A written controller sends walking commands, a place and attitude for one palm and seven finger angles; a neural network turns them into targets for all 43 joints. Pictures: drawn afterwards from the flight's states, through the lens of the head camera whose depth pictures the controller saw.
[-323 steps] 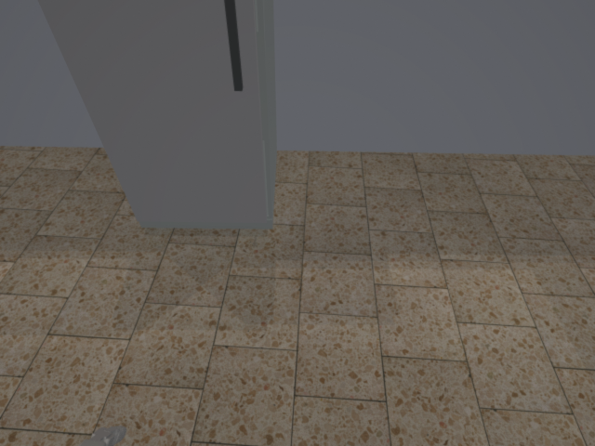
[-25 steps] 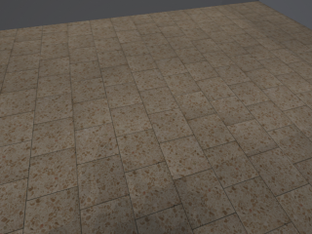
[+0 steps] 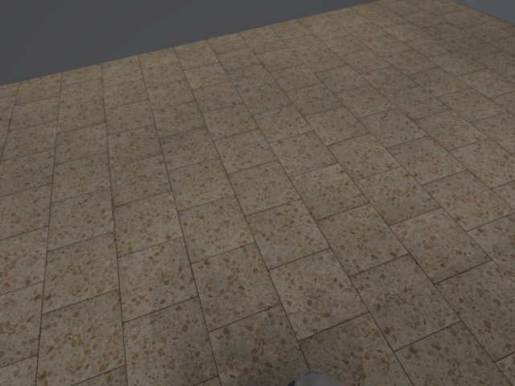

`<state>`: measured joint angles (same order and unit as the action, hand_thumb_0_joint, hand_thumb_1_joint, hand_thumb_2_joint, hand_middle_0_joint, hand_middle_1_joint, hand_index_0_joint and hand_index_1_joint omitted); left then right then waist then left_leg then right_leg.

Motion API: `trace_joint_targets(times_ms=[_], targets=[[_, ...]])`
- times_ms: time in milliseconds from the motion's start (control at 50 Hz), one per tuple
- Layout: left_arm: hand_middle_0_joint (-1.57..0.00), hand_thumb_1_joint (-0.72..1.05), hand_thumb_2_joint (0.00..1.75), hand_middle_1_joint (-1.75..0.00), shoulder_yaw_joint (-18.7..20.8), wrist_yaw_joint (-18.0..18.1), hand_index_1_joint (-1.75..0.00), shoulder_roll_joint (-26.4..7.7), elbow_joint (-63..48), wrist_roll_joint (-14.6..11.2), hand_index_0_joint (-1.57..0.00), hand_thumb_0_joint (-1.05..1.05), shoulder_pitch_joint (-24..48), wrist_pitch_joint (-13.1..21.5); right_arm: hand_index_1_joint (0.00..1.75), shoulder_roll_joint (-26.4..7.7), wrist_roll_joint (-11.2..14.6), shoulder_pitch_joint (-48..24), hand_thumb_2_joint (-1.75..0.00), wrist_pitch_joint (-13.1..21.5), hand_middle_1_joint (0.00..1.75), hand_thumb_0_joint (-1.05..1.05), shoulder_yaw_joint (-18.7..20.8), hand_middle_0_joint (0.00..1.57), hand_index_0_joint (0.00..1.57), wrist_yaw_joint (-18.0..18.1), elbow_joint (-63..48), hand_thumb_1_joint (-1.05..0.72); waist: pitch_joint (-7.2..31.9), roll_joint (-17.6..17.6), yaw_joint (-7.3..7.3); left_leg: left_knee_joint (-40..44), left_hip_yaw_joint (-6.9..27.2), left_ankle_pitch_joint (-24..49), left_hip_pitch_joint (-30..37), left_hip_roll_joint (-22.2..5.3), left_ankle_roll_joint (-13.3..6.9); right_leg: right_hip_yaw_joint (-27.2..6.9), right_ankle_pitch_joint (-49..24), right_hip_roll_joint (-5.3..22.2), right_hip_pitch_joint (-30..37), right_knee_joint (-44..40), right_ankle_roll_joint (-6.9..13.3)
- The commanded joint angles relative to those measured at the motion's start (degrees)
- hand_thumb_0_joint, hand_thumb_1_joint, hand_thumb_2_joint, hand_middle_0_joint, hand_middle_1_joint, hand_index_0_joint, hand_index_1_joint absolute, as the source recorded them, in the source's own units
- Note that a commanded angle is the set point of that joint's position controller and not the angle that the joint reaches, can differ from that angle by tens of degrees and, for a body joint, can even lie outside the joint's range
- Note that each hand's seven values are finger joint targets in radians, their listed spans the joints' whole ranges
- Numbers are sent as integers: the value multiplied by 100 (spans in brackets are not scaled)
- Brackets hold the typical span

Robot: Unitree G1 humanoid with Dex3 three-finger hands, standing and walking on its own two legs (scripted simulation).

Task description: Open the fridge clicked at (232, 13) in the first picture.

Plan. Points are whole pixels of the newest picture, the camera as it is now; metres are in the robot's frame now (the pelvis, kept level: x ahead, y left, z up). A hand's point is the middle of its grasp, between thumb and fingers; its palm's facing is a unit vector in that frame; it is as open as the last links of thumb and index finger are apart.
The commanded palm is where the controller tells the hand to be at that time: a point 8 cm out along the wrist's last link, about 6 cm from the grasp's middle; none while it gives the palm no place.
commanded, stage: turn to face it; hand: right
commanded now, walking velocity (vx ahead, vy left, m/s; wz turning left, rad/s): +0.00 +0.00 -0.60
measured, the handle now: out of the picture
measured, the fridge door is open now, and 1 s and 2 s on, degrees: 0 0 0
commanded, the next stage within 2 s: none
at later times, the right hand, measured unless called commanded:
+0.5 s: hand out of the picture +0.11 -0.24 -0.14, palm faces +0.27 +0.94 -0.22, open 7.4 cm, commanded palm none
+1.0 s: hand out of the picture +0.02 -0.15 -0.11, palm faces +0.54 +0.78 -0.31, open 7.4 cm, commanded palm none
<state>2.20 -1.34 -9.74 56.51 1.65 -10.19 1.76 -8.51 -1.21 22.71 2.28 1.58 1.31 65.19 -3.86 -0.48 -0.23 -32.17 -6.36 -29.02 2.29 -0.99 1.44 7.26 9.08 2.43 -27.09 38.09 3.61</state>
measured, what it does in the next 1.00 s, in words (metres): steps on the spot, turning right: left foot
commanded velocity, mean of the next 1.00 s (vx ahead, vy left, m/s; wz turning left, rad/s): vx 0.00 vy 0.00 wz -0.60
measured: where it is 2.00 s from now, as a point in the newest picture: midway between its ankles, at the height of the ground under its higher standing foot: outside the picture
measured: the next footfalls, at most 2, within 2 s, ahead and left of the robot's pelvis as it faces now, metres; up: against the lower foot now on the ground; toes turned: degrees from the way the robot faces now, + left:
left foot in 0.76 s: +0.10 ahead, +0.13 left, +0.00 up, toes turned -25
right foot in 1.26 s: +0.00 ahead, -0.08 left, +0.00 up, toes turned -51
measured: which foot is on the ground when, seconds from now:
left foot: up 0.00-0.74, down 0.76-1.00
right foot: down 0.00-0.74, up 0.76-1.00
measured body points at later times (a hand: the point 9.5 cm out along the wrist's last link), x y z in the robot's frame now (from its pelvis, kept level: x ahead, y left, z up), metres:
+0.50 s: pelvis +0.05 -0.02 +0.03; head +0.06 -0.04 +0.48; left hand +0.14 +0.22 -0.11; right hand +0.09 -0.29 -0.12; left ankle +0.07 +0.16 -0.65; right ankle +0.11 -0.07 -0.71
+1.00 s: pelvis +0.06 +0.06 +0.03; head +0.11 +0.08 +0.48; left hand +0.25 +0.27 -0.13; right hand -0.01 -0.19 -0.09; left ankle +0.07 +0.15 -0.71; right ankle -0.03 -0.09 -0.62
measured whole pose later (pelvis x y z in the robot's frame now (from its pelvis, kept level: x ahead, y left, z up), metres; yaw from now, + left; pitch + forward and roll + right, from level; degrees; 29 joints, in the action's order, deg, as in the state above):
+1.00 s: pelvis +0.06 +0.06 +0.03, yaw -34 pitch +0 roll -3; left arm 6.1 -1.5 -16.4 54.3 1.6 -13.5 -5.2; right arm -9.8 -1.1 13.1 -0.2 1.9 1.4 52.2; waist -3.4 2.1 1.8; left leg -26.9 -8.4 -19.1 -7.8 -4.1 -2.2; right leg -1.9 19.7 0.8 -31.1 65.0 -5.0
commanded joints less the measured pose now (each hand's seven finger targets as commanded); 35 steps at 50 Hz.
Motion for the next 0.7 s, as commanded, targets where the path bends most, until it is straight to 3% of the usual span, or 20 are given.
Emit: trace_joint_targets(times_ms=[0,20,40,60,80,100,120,160,220,300,480,560,620,680], targets=[[-20,90,90,-30,253,232,-30,-1481,202,-116,-20,0,-1687,-40,30,-677,132,366,-90,11,30,0,136,20,20,111,-572,-90,1671,1456,372,-4432,689,-648,-2584,47,-56,-3072,-3782,2198,3082,-1567,1037],[-20,90,90,-30,251,257,-30,-1324,39,-124,-20,0,-1225,-36,30,-571,120,-6,-90,-37,30,0,131,20,20,99,-646,-90,1140,1301,304,-4594,695,-241,-2948,-168,5,-3083,-2495,2044,2407,-1928,956],[-20,90,90,-30,218,258,-30,-1078,-66,-91,-20,0,-950,-18,30,-584,55,-330,-90,-42,30,0,190,20,20,47,-698,-90,759,738,280,-4541,768,175,-3116,-315,59,-2851,-1866,1776,1896,-2030,806],[-20,90,90,-30,165,261,-30,-914,-121,-73,-20,0,-777,-2,30,-561,33,-534,-90,-77,30,0,221,20,20,3,-730,-90,428,461,205,-4260,777,445,-2991,-448,97,-2507,-1579,1534,1331,-2154,664],[-20,90,90,-30,146,254,-30,-852,-164,-68,-20,0,-608,9,30,-483,17,-495,-90,-147,30,0,239,20,20,-15,-737,-90,328,267,55,-4002,739,674,-2829,-474,130,-2157,-1451,1313,998,-2242,489],[-20,90,90,-30,157,247,-30,-832,-197,-69,-20,0,-479,12,30,-424,20,-362,-90,-202,30,0,258,20,20,-11,-749,-90,454,297,-29,-3784,696,747,-2689,-452,156,-1940,-1313,1195,882,-2277,424],[-20,90,90,-30,179,237,-30,-876,-230,-85,-20,0,-394,5,30,-443,18,-273,-90,-252,30,0,278,20,20,-13,-734,-90,555,254,-85,-3698,667,914,-2624,-448,182,-1868,-947,1090,846,-2367,366],[-20,90,90,-30,229,212,-30,-881,-309,-78,-20,0,-361,-42,30,-496,-12,-215,-90,-347,30,0,351,20,20,12,-788,-90,607,436,-113,-3637,677,1181,-2743,-432,237,-1951,-110,959,732,-2568,213],[-20,90,90,-30,290,187,-30,-945,-355,-79,-20,0,-441,-100,30,-610,-34,-469,-90,-389,30,0,416,20,20,22,-990,-90,621,515,-52,-3468,747,1410,-3122,-419,306,-2293,514,880,902,-2655,119],[-20,90,90,-30,375,174,-30,-1027,-404,-59,-20,0,-551,-174,30,-732,-39,-945,-90,-429,30,0,464,20,20,37,-1237,-90,400,637,76,-3228,804,1410,-3442,-373,376,-2752,1307,804,957,-2737,119],[-20,90,90,-30,500,181,-30,-1192,-488,-24,-20,0,-877,-258,30,-873,2,-1500,-90,-392,30,0,447,20,20,48,-1638,-90,646,672,326,-2142,934,633,-3383,-109,325,-3697,922,785,1693,-2495,462],[-20,90,90,-30,536,179,-30,-1300,-560,-10,-20,0,-830,-310,30,-887,41,-1387,-90,-385,30,0,420,20,20,61,-1702,-90,894,704,313,-1614,952,408,-2993,62,232,-3894,422,701,1883,-2365,513],[-20,90,90,-30,571,158,-30,-1361,-636,-6,-20,0,-699,-369,30,-927,85,-1124,-90,-394,30,0,395,20,20,83,-1684,-90,930,771,225,-896,881,343,-2311,240,113,-3902,205,553,1603,-2363,368],[-20,90,90,-30,592,107,-30,-1332,-730,-26,-20,0,-384,-433,30,-1060,139,-512,-90,-402,30,0,440,20,20,113,-1548,-90,982,802,-37,750,624,924,-906,342,-60,-3432,459,82,879,-2349,-292]])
